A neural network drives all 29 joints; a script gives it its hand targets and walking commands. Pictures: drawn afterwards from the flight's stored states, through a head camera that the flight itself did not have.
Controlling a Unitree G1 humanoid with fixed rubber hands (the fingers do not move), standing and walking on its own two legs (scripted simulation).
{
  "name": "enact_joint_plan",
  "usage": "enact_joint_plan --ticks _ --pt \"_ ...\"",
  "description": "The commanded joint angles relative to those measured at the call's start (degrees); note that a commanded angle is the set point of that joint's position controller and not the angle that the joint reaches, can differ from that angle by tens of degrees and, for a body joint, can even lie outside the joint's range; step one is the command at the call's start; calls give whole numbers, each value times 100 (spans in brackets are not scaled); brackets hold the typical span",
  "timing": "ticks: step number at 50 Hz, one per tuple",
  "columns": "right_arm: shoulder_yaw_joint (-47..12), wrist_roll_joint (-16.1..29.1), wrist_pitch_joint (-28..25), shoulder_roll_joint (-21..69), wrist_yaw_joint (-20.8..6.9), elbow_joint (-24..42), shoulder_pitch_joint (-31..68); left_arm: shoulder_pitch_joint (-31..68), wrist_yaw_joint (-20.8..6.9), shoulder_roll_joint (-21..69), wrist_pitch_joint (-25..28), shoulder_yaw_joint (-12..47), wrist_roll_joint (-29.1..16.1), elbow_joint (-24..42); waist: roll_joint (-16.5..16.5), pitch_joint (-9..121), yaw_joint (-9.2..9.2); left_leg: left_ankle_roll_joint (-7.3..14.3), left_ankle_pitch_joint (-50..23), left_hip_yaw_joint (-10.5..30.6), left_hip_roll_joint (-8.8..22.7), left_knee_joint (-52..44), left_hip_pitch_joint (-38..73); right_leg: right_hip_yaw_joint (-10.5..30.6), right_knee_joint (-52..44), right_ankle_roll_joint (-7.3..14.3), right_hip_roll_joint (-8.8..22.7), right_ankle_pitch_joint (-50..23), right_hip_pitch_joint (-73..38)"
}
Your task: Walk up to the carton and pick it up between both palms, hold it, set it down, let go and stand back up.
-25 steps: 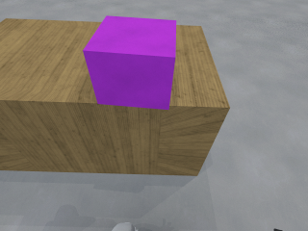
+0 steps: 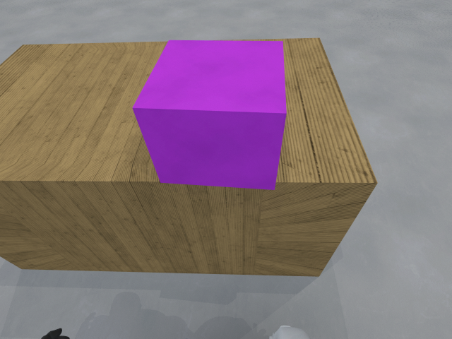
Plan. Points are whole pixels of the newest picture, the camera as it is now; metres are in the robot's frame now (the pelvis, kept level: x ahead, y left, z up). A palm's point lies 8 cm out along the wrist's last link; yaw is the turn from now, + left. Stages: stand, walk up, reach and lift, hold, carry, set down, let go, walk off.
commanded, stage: walk up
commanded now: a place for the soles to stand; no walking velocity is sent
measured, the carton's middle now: (220, 113) +0.61 +0.02 +0.05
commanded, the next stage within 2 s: none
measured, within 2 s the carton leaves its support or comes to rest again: neither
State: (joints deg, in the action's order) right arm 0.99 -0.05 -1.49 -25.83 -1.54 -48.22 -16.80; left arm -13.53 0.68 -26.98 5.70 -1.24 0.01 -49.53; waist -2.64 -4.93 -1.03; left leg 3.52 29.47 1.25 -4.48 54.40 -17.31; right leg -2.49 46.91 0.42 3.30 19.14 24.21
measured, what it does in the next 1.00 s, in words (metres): steps on the spot: left foot, then right foot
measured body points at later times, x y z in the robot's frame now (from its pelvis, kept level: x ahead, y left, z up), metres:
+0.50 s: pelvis +0.07 +0.07 +0.01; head +0.08 +0.09 +0.45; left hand +0.15 +0.40 -0.11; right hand +0.12 -0.27 -0.08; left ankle +0.09 +0.19 -0.70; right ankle +0.06 -0.09 -0.66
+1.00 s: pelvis +0.04 +0.07 +0.00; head +0.03 +0.08 +0.45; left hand +0.15 +0.40 -0.10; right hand +0.08 -0.26 -0.10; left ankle +0.10 +0.20 -0.70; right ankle +0.08 -0.08 -0.70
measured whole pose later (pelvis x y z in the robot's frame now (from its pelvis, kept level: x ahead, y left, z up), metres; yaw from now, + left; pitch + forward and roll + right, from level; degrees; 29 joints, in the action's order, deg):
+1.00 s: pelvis +0.04 +0.07 +0.00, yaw -5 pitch -5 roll -1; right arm 1.0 -0.1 -2.4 -25.0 0.2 -48.9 -15.7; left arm -15.3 -0.4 -25.7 1.7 -1.2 0.0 -50.4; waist -0.5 -4.7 -0.8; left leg -0.1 22.3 -0.8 3.8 48.8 -21.5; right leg 1.9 48.5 2.4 0.1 26.1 22.0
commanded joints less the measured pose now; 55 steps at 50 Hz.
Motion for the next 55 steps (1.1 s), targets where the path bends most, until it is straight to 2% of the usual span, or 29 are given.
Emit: enact_joint_plan --ticks 1,5,10,12,13,14,15,16,18,21,25,27,29,30,31,32,33,36,40,41,43,45,48,49,50,51,52,54,55 --pt "471 -195 -74 -1380 -3 510 449 -1051 156 -1610 95 -741 -18 242 648 281 452 -56 -195 709 629 1709 -3012 3280 -2492 1668 2147 218 -2373" --pt "529 -163 -60 -1244 -192 369 144 -769 81 -1712 113 -689 43 358 901 -183 269 -194 -199 179 806 531 -1925 2284 -2765 1391 1611 1077 -761" --pt "555 -155 -183 -1262 -159 299 337 -660 -50 -1955 33 -762 110 357 1129 43 325 -172 -76 -24 891 -646 -1646 2218 -2402 1455 1552 1419 -1016" --pt "585 -125 -300 -1193 -8 37 -364 -209 -45 -1815 -57 -664 28 526 1111 493 -118 -84 -809 -407 648 -2003 -253 1367 -1167 1176 1280 -496 -564" --pt "599 -122 -381 -1251 92 -263 -970 -204 -80 -1307 -123 -472 10 540 244 830 -363 -203 -1115 -123 493 -2618 876 900 129 789 788 -1047 -108" --pt "763 -201 -399 -1755 167 -277 -1476 -257 -52 -640 -156 -271 -33 629 -1431 1033 -685 -158 -593 1637 1413 -3161 1530 388 2070 295 88 -275 932" --pt "832 -148 -421 -2317 219 -111 -1220 -197 -1 -512 -204 -286 -58 726 -1918 602 -541 158 -737 4132 2413 -3976 1538 596 2548 61 -1003 1795 2421" --pt "848 -42 -408 -2359 192 -17 -940 -70 90 -1041 -253 -351 3 481 -882 493 -473 336 -1090 4341 2746 -3861 1148 1197 2506 99 -703 1683 2025" --pt "643 -65 -339 -1662 229 141 -92 -548 96 -1113 -254 -379 -69 265 -360 26 -13 440 -2481 2481 2131 -3024 920 1090 1986 88 -340 1077 1822" --pt "541 -51 -377 -1617 291 117 -488 -361 29 -787 -296 -368 -51 309 -643 660 -186 538 -5218 1800 2026 -2280 1589 725 1467 42 -273 1084 1399" --pt "530 -53 -345 -1445 325 155 -363 -88 60 -664 -283 -299 -39 269 -729 404 -102 764 -5480 1773 2084 -2015 1377 622 823 61 -142 1162 1236" --pt "467 -68 -306 -1507 324 211 -4 -185 42 -715 -264 -333 -26 269 -712 670 1 948 -5304 1566 2131 -1855 1070 322 166 129 -176 1132 494" --pt "406 -51 -211 -1428 287 415 615 -709 49 -704 -183 -343 -18 77 -753 773 398 656 -4497 863 1849 -1318 242 -43 -1753 284 -295 -209 -828" --pt "330 21 -211 -1117 272 491 608 -989 85 -838 -91 -436 96 -3 -358 1021 556 269 -3890 696 1632 -617 -425 509 -1939 434 -139 -644 -1685" --pt "234 112 -216 -781 279 520 456 -925 106 -1437 -53 -538 199 -109 1283 997 459 -93 -2713 181 1092 374 -1626 2207 -1910 768 696 -1522 -2366" --pt "106 39 -138 -516 300 372 186 -489 81 -1409 -66 -492 102 97 1250 780 70 -224 288 -75 694 315 -2014 3218 -2039 1165 1498 -2177 -1946" --pt "301 28 -53 -957 338 367 426 -272 48 -1514 -91 -485 64 207 972 571 161 -146 756 144 854 460 -1327 3238 -2012 1641 1793 -1918 -920" --pt "366 -38 -86 -1077 228 233 322 45 59 -1421 -157 -451 103 130 1311 137 120 -101 434 -7 746 -409 -1041 2769 -2200 1236 1146 -176 -457" --pt "413 -140 -198 -955 191 -232 -311 560 -42 -1156 -326 -366 82 281 776 257 -202 -12 -676 -256 433 -1828 756 1862 -1754 821 611 1585 1026" --pt "484 -172 -198 -1057 187 -223 -450 553 -61 -923 -358 -318 93 433 286 188 -199 41 -217 397 790 -2385 794 1394 -1162 645 340 2096 1259" --pt "634 -162 -272 -1735 204 -32 -62 430 -34 -810 -373 -308 47 309 -626 3 -206 701 2548 3295 2503 -4233 -248 478 818 261 -603 1404 1156" --pt "596 -244 -225 -1784 214 92 746 -71 -78 -974 -371 -362 35 76 -400 -158 179 898 2758 3010 2519 -4200 -921 508 971 178 -402 1218 573" --pt "458 -198 -135 -1458 164 138 1027 -525 -97 -933 -275 -383 77 -130 -330 -67 431 432 1563 1560 1856 -3275 -1724 117 -248 277 -391 438 -1011" --pt "442 -166 -85 -1358 149 118 890 -788 -71 -996 -261 -454 85 -235 -350 258 405 222 1388 979 1460 -2634 -1811 233 -697 281 -441 331 -1549" --pt "350 -146 -47 -1156 147 188 918 -757 -49 -1110 -217 -465 140 -164 302 23 462 14 947 652 1171 -1938 -2264 1251 -1431 459 29 1144 -1575" --pt "359 -128 -19 -954 153 226 760 -1017 -27 -1622 -164 -555 163 -194 830 187 537 -239 421 -7 607 -432 -2450 3178 -2625 787 1029 2692 -1616" --pt "394 -162 17 -1044 192 291 812 -872 9 -1912 -133 -615 171 -128 1109 94 526 -234 407 67 579 376 -2362 4196 -3277 1284 1565 3383 -1106" --pt "520 -200 10 -1280 164 141 720 -359 36 -1858 -147 -617 175 -5 543 -218 299 -162 275 282 828 407 -2028 4222 -3342 1461 1633 3812 -428" --pt "505 -142 -15 -1208 132 112 520 -250 29 -1923 -160 -673 185 23 1004 -271 262 -131 150 228 855 271 -1912 3880 -3170 1339 1451 3422 -274"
